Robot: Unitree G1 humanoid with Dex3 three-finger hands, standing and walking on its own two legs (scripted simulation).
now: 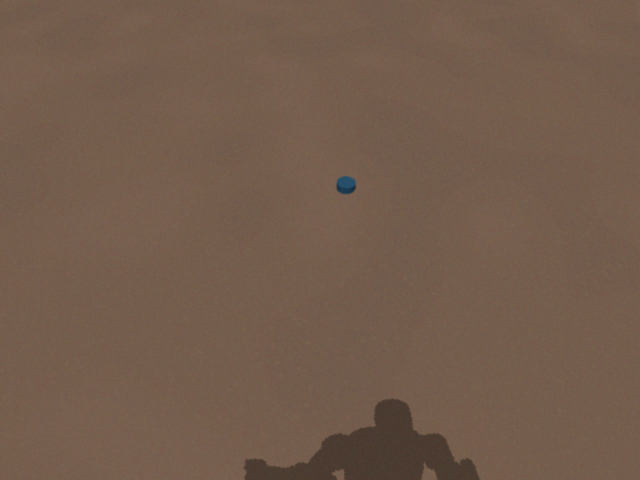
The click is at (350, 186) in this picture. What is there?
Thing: low tin
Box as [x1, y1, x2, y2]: [337, 176, 355, 193]
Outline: 340,177 337,180 337,189 342,193 349,193 353,191 355,183 354,180 347,176
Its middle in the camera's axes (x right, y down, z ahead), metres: +0.14 -0.27 +1.90
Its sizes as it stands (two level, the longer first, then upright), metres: 0.090 0.090 0.037
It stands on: the floor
